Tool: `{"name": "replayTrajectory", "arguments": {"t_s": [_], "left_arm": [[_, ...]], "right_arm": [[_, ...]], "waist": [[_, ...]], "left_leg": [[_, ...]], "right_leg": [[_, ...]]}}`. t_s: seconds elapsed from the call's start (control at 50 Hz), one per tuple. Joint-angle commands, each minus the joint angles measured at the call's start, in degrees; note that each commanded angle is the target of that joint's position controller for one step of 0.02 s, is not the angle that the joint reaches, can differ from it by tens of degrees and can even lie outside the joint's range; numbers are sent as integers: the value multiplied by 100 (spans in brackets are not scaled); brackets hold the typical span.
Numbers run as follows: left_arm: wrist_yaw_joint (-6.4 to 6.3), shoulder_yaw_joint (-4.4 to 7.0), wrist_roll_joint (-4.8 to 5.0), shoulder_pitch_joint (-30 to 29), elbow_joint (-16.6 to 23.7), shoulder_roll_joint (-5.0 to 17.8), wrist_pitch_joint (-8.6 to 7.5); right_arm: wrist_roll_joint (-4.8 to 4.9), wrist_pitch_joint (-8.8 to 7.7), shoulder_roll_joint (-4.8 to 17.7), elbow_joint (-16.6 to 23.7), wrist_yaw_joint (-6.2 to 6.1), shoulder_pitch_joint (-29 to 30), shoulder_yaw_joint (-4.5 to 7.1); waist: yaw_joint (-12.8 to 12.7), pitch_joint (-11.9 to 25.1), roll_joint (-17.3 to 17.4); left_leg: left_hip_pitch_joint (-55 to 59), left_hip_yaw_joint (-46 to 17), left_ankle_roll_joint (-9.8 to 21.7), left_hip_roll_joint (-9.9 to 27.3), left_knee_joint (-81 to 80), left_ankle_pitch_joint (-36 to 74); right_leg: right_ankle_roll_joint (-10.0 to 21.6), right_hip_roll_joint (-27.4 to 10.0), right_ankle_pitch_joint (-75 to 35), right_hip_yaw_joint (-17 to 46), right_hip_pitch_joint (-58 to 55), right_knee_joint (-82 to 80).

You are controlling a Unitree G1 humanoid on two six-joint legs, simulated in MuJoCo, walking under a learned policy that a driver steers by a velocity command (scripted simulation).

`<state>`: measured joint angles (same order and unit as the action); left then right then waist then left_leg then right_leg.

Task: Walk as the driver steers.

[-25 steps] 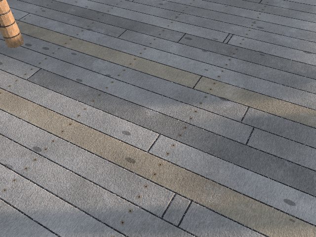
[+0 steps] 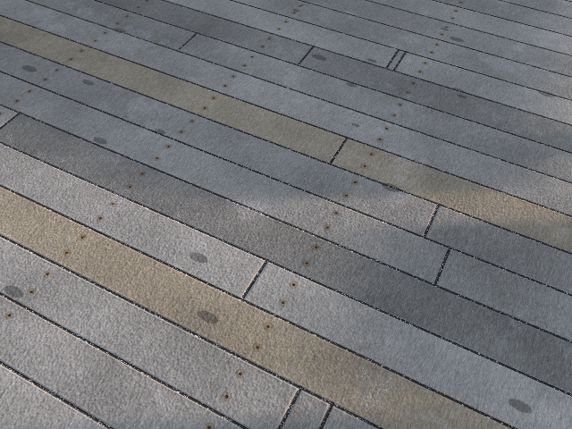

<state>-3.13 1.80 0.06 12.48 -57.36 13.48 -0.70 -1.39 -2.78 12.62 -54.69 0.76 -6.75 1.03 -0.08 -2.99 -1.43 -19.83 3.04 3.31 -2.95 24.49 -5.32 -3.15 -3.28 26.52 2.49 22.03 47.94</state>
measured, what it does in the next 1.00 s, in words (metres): walks ahead, turning left: right foot, then left foot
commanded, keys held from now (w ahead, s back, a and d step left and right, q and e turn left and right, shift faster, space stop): no key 0.06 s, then w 0.02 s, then w+q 0.92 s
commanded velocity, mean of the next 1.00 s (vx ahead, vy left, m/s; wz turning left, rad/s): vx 0.37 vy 0.00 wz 0.41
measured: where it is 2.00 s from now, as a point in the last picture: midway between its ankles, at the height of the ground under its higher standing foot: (140, 300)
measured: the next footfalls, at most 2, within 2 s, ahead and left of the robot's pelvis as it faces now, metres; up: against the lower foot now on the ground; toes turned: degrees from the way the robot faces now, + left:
right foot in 0.08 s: +0.08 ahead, -0.15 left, +0.00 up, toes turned +1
left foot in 0.46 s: +0.19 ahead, +0.15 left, +0.00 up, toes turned +13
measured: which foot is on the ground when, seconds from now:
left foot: down 0.00-0.14, up 0.16-0.44, down 0.46-0.92, up 0.94-1.00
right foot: up 0.00-0.06, down 0.08-0.46, up 0.48-0.88, down 0.90-1.00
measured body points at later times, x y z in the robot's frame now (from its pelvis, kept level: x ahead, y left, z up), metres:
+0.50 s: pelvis +0.13 +0.05 -0.01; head +0.15 +0.07 +0.44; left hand +0.09 +0.33 -0.16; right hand +0.31 -0.21 -0.12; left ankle +0.15 +0.14 -0.74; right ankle +0.04 -0.14 -0.70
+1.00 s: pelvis +0.40 +0.09 -0.01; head +0.43 +0.11 +0.44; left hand +0.47 +0.41 -0.10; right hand +0.55 -0.15 -0.14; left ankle +0.21 +0.15 -0.65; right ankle +0.53 +0.03 -0.74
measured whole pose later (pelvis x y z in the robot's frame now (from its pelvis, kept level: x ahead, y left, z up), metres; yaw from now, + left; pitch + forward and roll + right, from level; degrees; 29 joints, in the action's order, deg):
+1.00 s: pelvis +0.40 +0.09 -0.01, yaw +28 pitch +2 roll -1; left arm 0.7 3.4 -0.3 3.2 -44.2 15.0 -7.4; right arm 2.2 -2.6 15.9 -48.6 -1.1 -20.7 4.4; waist 2.8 -2.0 1.4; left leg -17.4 -7.4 2.1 -2.2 64.7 -26.4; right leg 1.6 1.6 8.7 -1.6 23.5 29.1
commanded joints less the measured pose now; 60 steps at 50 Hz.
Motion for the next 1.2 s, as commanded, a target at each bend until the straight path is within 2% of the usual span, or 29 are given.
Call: {"name": "replayTrajectory", "arguments": {"t_s": [0.02,0.06,0.1,0.12,0.14,0.18,0.2,0.24,0.28,0.38,0.44,0.46,0.48,0.5,0.52,0.54,0.56,0.64,0.74,0.86,0.9,0.92,0.94,0.96,0.98,1.0,1.04,1.1,1.2], "left_arm": [[-30,75,-30,964,-130,274,120],[20,97,-130,834,-125,308,168],[-8,140,-154,744,12,597,168],[-20,290,-64,717,-61,1104,125],[-30,311,-26,763,-55,1027,42],[-57,438,-22,814,-62,1181,-157],[-75,436,-11,869,-25,1045,-277],[-74,367,80,745,33,751,-448],[-38,361,88,723,74,701,-481],[89,552,145,565,109,1231,-423],[151,525,137,394,203,1146,-384],[182,436,29,326,273,884,-399],[202,261,-91,-19,833,342,-512],[209,259,98,-357,972,487,-709],[281,287,260,-493,1048,722,-848],[307,297,224,-467,992,842,-919],[291,335,55,-456,926,900,-946],[277,350,-29,-625,1060,739,-764],[390,192,38,-1748,1508,391,-728],[411,324,84,-1563,1681,896,-777],[354,489,-4,-210,1426,1236,-810],[303,569,-73,691,1351,1579,-770],[360,577,-88,812,1214,1683,-723],[378,421,-18,462,1369,1054,-700],[356,348,7,166,1441,770,-657],[365,335,-62,-77,1423,786,-635],[364,307,-129,-330,1345,706,-629],[369,356,-34,-301,1220,778,-702],[382,425,26,-39,1024,1005,-677]], "right_arm": [[74,-11,804,319,-97,370,154],[141,45,713,237,-116,314,122],[159,94,768,114,-120,59,144],[227,137,736,189,-170,8,173],[238,129,775,226,-213,111,184],[285,49,629,342,-203,193,221],[286,19,850,353,-166,183,318],[349,-36,624,324,-103,5,340],[314,-99,445,432,-42,352,316],[294,34,422,516,81,260,274],[299,120,710,251,52,-721,447],[370,131,1074,112,5,-1433,636],[337,111,1923,115,-50,-2081,810],[250,-34,1752,119,8,-2178,712],[223,-154,1413,212,11,-1896,603],[211,-217,1103,345,21,-1579,520],[213,-223,992,483,48,-1260,474],[225,-188,986,659,-100,-1007,435],[275,-147,1159,614,-222,-1431,521],[311,-62,1142,628,-261,-1509,600],[221,-33,896,830,-208,-1324,506],[143,-38,534,999,-202,-1511,404],[376,-109,299,1135,-181,-2203,300],[470,-105,939,985,-193,-2091,423],[435,-84,1152,1088,-184,-1492,472],[348,-83,1041,1157,-187,-1221,464],[317,-2,897,1243,-148,-1136,504],[312,120,624,1404,-120,-956,441],[229,8,494,1574,-10,-330,324]], "waist": [[-312,883,668],[-342,613,634],[-236,97,503],[-114,-180,-308],[-261,-311,-632],[-322,-239,-1548],[-377,-232,-1295],[-209,-185,-708],[-324,-74,-443],[-187,-12,-666],[339,193,-295],[694,553,353],[777,858,2265],[839,1059,1736],[699,638,1382],[528,502,882],[374,335,378],[25,121,405],[348,-57,615],[91,146,780],[-571,1166,661],[-717,2086,-192],[-300,2600,-2218],[-362,1898,-1265],[-431,1176,-641],[-291,765,-136],[-28,457,-343],[12,221,-271],[-104,104,-45]], "left_leg": [[-211,-1163,910,1370,-1062,-368],[-650,-1113,562,1149,-1180,-2105],[-948,-1117,161,838,-1066,-3280],[-796,-605,35,396,-701,-3224],[-672,-387,-75,192,-52,-3031],[-1207,11,-95,-42,2026,-1921],[-1841,-348,-28,220,2861,-2113],[-2519,-810,97,544,3262,-1915],[-2292,-468,35,661,2541,-1554],[-397,303,-81,435,1282,-1142],[1111,616,187,48,850,-983],[2081,-99,482,338,523,-1147],[3262,-3496,1575,1869,-708,-2137],[3449,-4933,1996,2395,-1453,-2687],[3361,-4472,1820,2357,-1302,-2381],[3027,-3781,1551,2107,-1127,-1813],[2458,-3128,1331,1847,-1061,-860],[1429,-2154,1224,1430,-1473,268],[629,-1601,884,1016,-1430,281],[1512,-2239,613,1363,-536,797],[1065,-1991,344,786,1238,1387],[-237,-1439,71,188,3063,-95],[-1895,-1219,-116,-207,4685,-2912],[-2397,-1440,-126,272,5270,-2589],[-2428,-1209,-124,499,5234,-2075],[-2151,-1102,-146,724,4989,-1704],[-1745,-1061,-122,1047,4556,-1404],[-1779,-936,-184,1132,3981,-1156],[-1729,-753,-179,983,2222,177]], "right_leg": [[55,25,-1135,-179,-1320,-1078],[218,106,-1664,-261,-1762,-1671],[519,-136,-499,-20,-1487,-2228],[715,-147,962,83,-737,-2537],[865,-322,1630,396,-456,-3088],[1267,-1409,1758,1746,-1002,-3972],[1448,-1769,1409,2063,-1381,-4051],[1376,-1820,567,1785,-2002,-3875],[1088,-1501,-462,915,-2200,-3835],[1011,-1229,-409,-89,-1126,-3647],[770,-1102,-912,-576,-450,-2487],[465,-822,-1664,-1089,38,-897],[-70,167,-292,-1322,2073,1610],[81,337,521,-88,2966,2674],[324,4,181,129,3503,2946],[481,-209,-283,163,3340,2731],[525,-342,-652,171,2913,2196],[278,-265,-1539,16,1967,506],[112,329,-3187,-260,828,-1675],[374,294,-2645,66,180,-2202],[787,-32,-2345,244,-1872,-2152],[1193,-1154,-1609,1638,-3685,-2120],[1900,-2230,-394,4286,-4695,-2946],[1703,-2053,376,4023,-4146,-3150],[1440,-1795,-6,2882,-3321,-3189],[1362,-1576,-1038,2174,-2512,-3271],[1365,-1306,-1451,1442,-1616,-3638],[1476,-1208,-1895,699,-1283,-4040],[1449,-1005,-2725,-232,-1510,-4157]]}}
